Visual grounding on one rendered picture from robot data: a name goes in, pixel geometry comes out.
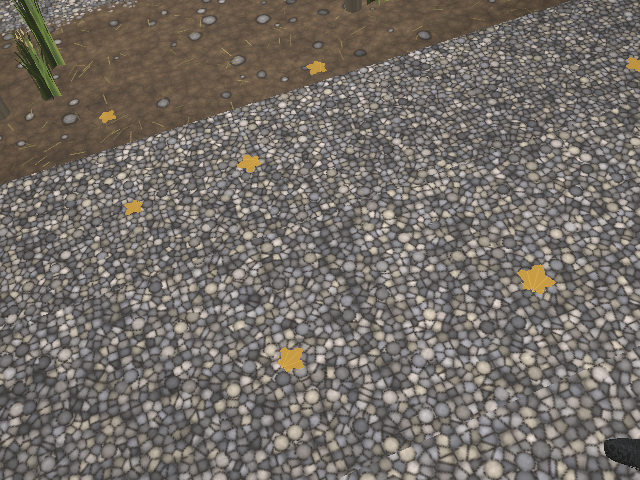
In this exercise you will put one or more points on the robot right hand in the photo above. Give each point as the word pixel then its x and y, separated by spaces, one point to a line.
pixel 624 450

